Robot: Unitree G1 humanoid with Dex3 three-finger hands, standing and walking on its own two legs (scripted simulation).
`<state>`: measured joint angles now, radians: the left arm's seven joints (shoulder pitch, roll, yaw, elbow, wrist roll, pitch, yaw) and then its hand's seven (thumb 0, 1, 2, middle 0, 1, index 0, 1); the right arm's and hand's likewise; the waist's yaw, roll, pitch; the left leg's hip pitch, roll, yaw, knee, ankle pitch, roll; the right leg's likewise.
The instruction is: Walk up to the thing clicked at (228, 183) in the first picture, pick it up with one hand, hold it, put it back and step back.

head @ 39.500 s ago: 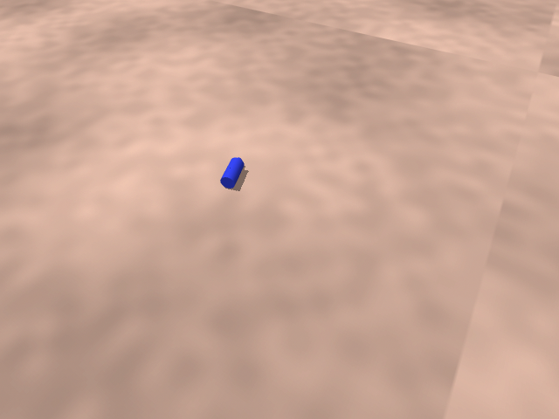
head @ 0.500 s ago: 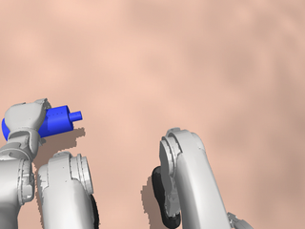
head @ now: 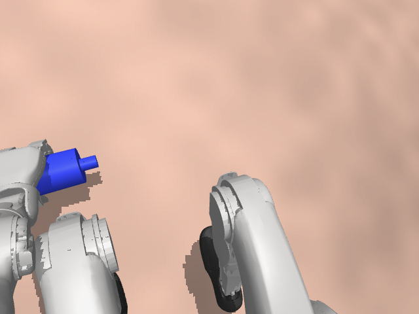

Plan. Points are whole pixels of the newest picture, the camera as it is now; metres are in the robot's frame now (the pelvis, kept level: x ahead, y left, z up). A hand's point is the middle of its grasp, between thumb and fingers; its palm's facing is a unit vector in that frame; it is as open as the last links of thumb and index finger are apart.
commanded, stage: rest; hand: left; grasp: from above
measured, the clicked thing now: (48, 173) +0.42 +0.23 -0.24
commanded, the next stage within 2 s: open in 0.30 s
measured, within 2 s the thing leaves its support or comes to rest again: rests again in 0.58 s
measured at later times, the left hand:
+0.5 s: hand (32, 183) +0.40 +0.26 -0.24, palm faces -0.46 -0.13 -0.88, open 10.7 cm
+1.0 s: hand (32, 181) +0.40 +0.26 -0.23, palm faces -0.45 -0.14 -0.88, open 13.0 cm
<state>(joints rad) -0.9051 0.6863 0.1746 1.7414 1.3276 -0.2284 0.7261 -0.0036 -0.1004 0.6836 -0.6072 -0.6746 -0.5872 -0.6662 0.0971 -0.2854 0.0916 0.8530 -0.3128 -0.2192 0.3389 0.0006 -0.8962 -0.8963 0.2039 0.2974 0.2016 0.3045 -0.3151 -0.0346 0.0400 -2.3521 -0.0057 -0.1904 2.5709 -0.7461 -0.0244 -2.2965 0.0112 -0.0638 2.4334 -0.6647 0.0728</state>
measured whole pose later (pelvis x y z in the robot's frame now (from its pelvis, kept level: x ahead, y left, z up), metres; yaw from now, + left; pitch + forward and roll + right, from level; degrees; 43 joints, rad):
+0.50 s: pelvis +0.00 +0.00 +0.00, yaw -2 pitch +28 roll -12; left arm -0.91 0.73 0.13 1.78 1.31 -0.22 0.76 0.00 -0.08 0.66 -0.59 -0.68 -0.57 -0.67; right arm 0.08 -0.31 0.13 0.85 -0.33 -0.30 0.40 0.00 -0.90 -0.90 0.20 0.30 0.20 0.30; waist -0.32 -0.06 0.08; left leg -2.34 -0.01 -0.22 2.59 -0.76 -0.02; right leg -2.27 0.02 -0.09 2.43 -0.66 0.08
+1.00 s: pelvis +0.00 +0.00 +0.00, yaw -2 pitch +28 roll -12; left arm -0.93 0.73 0.13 1.78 1.30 -0.22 0.75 0.00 -0.38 1.00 -0.17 -1.05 -0.17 -1.04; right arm 0.09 -0.32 0.13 0.84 -0.31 -0.31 0.42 0.00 -0.90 -0.90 0.20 0.30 0.20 0.30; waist -0.33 -0.06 0.08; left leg -2.34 -0.01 -0.22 2.58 -0.75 -0.02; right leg -2.27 0.02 -0.09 2.41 -0.65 0.08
